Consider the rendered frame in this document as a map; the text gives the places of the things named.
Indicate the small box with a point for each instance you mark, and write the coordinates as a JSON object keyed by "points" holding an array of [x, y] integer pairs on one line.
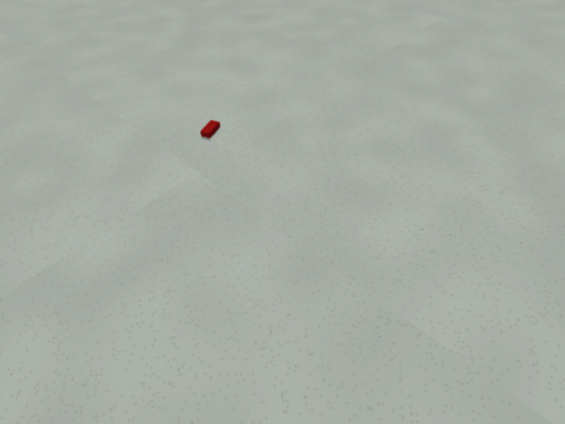
{"points": [[210, 129]]}

